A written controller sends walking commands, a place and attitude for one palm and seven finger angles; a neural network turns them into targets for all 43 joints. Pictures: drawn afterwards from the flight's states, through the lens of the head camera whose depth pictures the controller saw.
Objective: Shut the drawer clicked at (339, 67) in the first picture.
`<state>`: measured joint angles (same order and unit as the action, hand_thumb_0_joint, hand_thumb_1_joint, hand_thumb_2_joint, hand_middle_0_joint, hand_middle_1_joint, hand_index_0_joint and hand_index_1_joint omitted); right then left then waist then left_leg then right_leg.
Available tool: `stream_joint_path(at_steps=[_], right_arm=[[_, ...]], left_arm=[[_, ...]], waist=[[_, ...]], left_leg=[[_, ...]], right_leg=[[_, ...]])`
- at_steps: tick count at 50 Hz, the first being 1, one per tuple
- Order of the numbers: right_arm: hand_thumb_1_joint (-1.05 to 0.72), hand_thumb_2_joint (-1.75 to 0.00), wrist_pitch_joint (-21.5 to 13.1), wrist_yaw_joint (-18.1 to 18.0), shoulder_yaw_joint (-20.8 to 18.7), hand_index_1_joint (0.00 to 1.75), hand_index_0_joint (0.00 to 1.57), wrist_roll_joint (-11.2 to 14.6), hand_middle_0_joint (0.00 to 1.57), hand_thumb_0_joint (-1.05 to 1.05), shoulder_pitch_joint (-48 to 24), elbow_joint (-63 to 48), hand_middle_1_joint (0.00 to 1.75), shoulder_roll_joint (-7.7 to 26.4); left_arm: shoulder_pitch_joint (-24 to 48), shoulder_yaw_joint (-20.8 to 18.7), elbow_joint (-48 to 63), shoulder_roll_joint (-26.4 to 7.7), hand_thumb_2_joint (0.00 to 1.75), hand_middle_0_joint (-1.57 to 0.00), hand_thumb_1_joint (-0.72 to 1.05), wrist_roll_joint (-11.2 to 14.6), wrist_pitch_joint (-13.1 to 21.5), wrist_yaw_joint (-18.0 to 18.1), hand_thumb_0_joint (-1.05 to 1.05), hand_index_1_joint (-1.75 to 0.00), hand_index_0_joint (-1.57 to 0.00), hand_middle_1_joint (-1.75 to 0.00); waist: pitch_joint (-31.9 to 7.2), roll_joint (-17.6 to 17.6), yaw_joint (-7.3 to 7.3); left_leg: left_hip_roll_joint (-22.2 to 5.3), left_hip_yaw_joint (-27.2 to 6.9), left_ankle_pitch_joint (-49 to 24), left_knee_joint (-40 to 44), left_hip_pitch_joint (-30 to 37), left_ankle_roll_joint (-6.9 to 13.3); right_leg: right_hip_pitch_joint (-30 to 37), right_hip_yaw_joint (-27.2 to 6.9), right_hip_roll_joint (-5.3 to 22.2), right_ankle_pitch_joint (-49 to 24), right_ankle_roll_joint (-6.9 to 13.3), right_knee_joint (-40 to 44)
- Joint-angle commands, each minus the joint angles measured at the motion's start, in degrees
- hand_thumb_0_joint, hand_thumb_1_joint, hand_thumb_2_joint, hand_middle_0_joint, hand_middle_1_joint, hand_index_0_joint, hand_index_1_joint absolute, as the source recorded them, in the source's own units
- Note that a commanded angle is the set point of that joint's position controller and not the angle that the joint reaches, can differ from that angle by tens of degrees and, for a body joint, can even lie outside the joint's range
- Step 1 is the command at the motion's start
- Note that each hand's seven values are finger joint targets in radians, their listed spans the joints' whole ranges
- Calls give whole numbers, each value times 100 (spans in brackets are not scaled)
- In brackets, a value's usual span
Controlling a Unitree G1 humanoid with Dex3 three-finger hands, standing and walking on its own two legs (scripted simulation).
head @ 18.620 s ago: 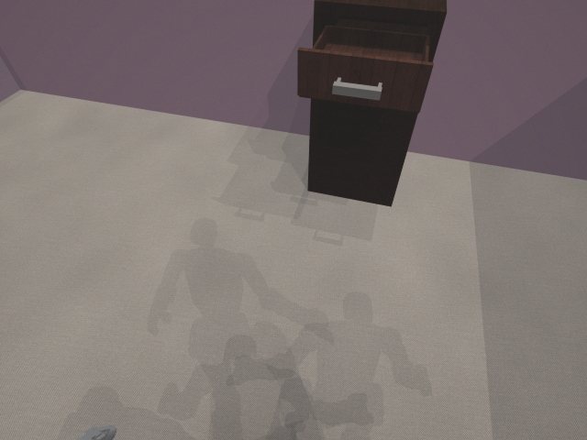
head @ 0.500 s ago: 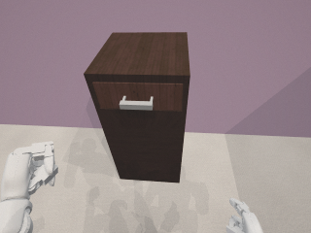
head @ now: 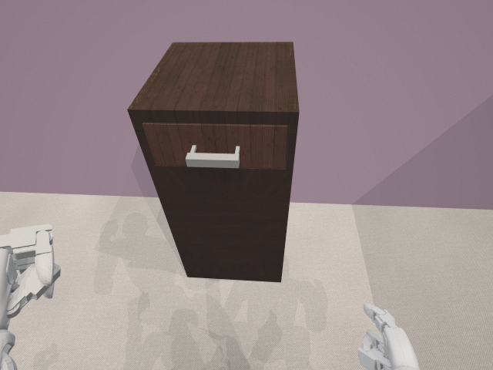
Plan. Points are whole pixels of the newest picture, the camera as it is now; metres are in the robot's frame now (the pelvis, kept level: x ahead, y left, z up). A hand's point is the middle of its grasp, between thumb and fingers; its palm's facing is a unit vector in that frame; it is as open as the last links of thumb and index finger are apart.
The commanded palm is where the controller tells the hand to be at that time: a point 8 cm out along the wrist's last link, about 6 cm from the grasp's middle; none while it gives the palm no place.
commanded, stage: step back with the hand held close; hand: left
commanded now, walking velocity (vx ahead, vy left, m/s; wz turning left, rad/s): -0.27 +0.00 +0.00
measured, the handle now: (214, 154) +0.63 +0.15 -0.02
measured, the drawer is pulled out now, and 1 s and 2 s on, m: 0.00 0.00 0.00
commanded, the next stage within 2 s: stop stepping back and stand still in 1.24 s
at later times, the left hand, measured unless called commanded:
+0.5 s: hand (30, 311) +0.14 +0.26 +0.15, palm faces +0.30 -0.82 -0.49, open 3.2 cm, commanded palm +0.08 +0.30 +0.17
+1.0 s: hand out of the picture +0.10 +0.29 +0.16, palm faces +0.35 -0.81 -0.46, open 3.2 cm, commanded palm +0.03 +0.33 +0.17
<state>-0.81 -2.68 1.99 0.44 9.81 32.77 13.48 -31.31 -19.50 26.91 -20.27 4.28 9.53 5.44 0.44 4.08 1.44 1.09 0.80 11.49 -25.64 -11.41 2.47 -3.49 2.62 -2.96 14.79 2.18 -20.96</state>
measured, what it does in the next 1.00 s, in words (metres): walks backwards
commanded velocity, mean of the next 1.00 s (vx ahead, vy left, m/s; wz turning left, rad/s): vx -0.32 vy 0.00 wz -0.01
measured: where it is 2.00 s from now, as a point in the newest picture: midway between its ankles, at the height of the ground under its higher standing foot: outside the picture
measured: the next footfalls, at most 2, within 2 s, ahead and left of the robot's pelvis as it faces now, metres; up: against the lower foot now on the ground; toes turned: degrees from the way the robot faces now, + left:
right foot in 1.28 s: -0.20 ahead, -0.07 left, +0.00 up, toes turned +0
left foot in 1.46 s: -0.15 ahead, +0.13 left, +0.00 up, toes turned -1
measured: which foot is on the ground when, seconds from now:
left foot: down 0.00-1.00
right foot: down 0.00-0.90, up 0.92-1.00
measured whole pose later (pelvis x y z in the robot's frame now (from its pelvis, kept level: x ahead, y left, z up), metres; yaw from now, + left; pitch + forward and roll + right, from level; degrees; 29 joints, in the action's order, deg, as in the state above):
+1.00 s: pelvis -0.10 +0.04 -0.01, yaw +2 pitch +2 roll -4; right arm -2.7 -3.9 -0.7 -1.0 11.1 33.5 11.0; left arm -34.1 -23.5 35.7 -25.7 1.9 14.2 8.4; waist 1.7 -0.2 -1.2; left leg 1.0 -1.2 7.5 -30.4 -25.4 4.8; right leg -22.8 -1.7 -5.3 23.8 -0.4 -48.4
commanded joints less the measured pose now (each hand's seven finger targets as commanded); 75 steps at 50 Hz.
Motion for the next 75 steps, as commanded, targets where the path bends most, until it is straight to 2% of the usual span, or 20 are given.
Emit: stream_joint_path(at_steps=[1,11,22,31,34,36,39,42,44,46,49,56,61,63,64,66,67,69,72,75], right_arm=[[-90,-90,-6,-72,-412,30,20,-7,20,0,-562,-947,30,701],[-90,-90,131,-195,-506,30,20,57,20,0,-494,-1130,30,699],[-90,-90,-72,-211,-546,30,20,45,20,0,-433,-1122,30,753],[-90,-90,-343,-260,-554,30,20,-15,20,0,-406,-1125,30,799],[-90,-90,-364,-232,-598,30,20,-41,20,0,-386,-1078,30,790],[-90,-90,-321,-171,-604,30,20,-39,20,0,-251,-943,30,701],[-90,-90,-261,-130,-630,30,20,-44,20,0,-165,-731,30,595],[-90,-90,-223,-205,-553,30,20,-32,20,0,-323,-771,30,605],[-90,-90,-324,-302,-584,30,20,-30,20,0,-505,-843,30,765],[-90,-90,-474,-258,-574,30,20,-195,20,0,-430,-909,30,724],[-90,-90,-648,-159,-643,30,20,-179,20,0,-262,-747,30,617],[-90,-90,-802,-25,-545,30,20,-215,20,0,-136,-489,30,602],[-90,-90,-576,19,-517,30,20,-248,20,0,-165,-588,30,557],[-90,-90,-427,29,-491,30,20,-196,20,0,-229,-638,30,572],[-90,-90,-368,36,-460,30,20,-194,20,0,-245,-613,30,518],[-90,-90,-400,-35,-551,30,20,-33,20,0,-323,-558,30,562],[-90,-90,-371,-71,-553,30,20,-46,20,0,-444,-544,30,529],[-90,-90,-293,-136,-414,30,20,-53,20,0,-440,-614,30,453],[-90,-90,-493,-315,-396,30,20,0,20,0,-334,-653,30,703],[-90,-90,-722,-347,-332,30,20,-21,20,0,-310,-625,30,620]], left_arm=[[-343,-499,1092,-863,90,-140,90,51,354,22,0,-160,-140,-160],[-568,-797,1591,-1202,90,-140,90,78,404,197,0,-160,-140,-160],[-629,-853,1714,-1206,90,-140,90,-7,648,319,0,-160,-140,-160],[-582,-999,1788,-1160,90,-140,90,-182,747,315,0,-160,-140,-160],[-496,-1078,1805,-1260,90,-140,90,-191,756,320,0,-160,-140,-160],[-378,-859,1824,-1150,90,-140,90,-129,773,340,0,-160,-140,-160],[-133,-816,1815,-1209,90,-140,90,-81,741,478,0,-160,-140,-160],[-140,-824,2040,-1321,90,-140,90,-124,766,486,0,-160,-140,-160],[-296,-1043,2190,-1536,90,-140,90,-186,883,456,0,-160,-140,-160],[-308,-1185,2286,-1477,90,-140,90,-231,893,381,0,-160,-140,-160],[-526,-1134,2228,-1306,90,-140,90,-99,837,419,0,-160,-140,-160],[-625,-679,2315,-1119,90,-140,90,35,733,276,0,-160,-140,-160],[-809,-1055,2432,-1535,90,-140,90,215,808,175,0,-160,-140,-160],[-705,-1176,2428,-1692,90,-140,90,268,906,150,0,-160,-140,-160],[-724,-1397,2374,-1892,90,-140,90,300,942,206,0,-160,-140,-160],[-739,-1011,1913,-1464,90,-140,90,305,844,195,0,-160,-140,-160],[-728,-1064,1760,-1465,90,-140,90,226,758,217,0,-160,-140,-160],[-644,-989,1738,-1371,90,-140,90,152,566,237,0,-160,-140,-160],[-215,-760,1589,-1255,90,-140,90,20,532,310,0,-160,-140,-160],[-106,-703,1516,-1183,90,-140,90,-56,629,324,0,-160,-140,-160]], waist=[[-475,-179,-93],[-946,-119,-101],[-532,-108,-205],[-499,226,-137],[-424,-138,-165],[-380,-781,-233],[-559,-1226,-352],[-348,-523,-318],[-520,824,-224],[-809,1294,-161],[-1067,272,-108],[-1405,846,-134],[-1739,845,-116],[-1380,326,-181],[-1385,-233,-229],[-857,-1444,-228],[-618,-1411,-221],[-452,-783,-330],[-92,40,-242],[-73,397,-222]], left_leg=[[-403,-433,-1542,252,534,150],[-565,-551,-1831,244,66,157],[-613,-846,740,577,-1194,203],[-1015,-1350,2303,1227,-2790,422],[-764,-1054,2177,602,-2620,307],[-315,-659,1380,-579,-1591,25],[-1,-301,685,-1891,-638,-165],[-259,-563,213,-524,-730,-44],[-1187,-1549,-15,940,-1543,293],[-1976,-2634,1168,1880,-2392,740],[-1804,-1996,-702,993,-693,738],[-1316,-1236,-1061,1459,672,247],[-1064,-681,-1345,1307,744,-191],[-706,-323,-282,635,596,-305],[-564,-278,44,-105,665,-370],[14,-124,517,-1850,728,-458],[6,-139,565,-2360,190,-412],[-175,-240,464,-1712,-381,-300],[-698,-856,-853,368,-62,66],[-812,-1503,1417,1300,-607,114]], right_leg=[[-851,-369,565,-1399,-328,235],[-618,-361,482,-1542,-349,-326],[-669,-559,479,-153,-253,-193],[368,-577,160,-6,-236,-1265],[-183,-993,414,585,-125,-695],[-1487,-1609,1069,1145,155,264],[-2299,-1733,1772,243,503,624],[-1955,-1022,1257,-429,215,2],[-900,-321,179,-314,-267,-1294],[-381,-561,-229,938,-279,-3354],[-1669,-700,-36,1371,-249,-3197],[-1541,-129,-245,1608,-248,-1577],[-697,29,-170,659,-132,102],[-1124,-278,328,274,13,842],[-1708,-700,956,185,216,1023],[-3143,-952,1709,1033,450,1333],[-3014,-925,1818,126,587,1040],[-2183,-680,1621,-909,485,334],[-1692,-280,429,-228,-285,-224],[-1108,-257,206,909,-269,-194]])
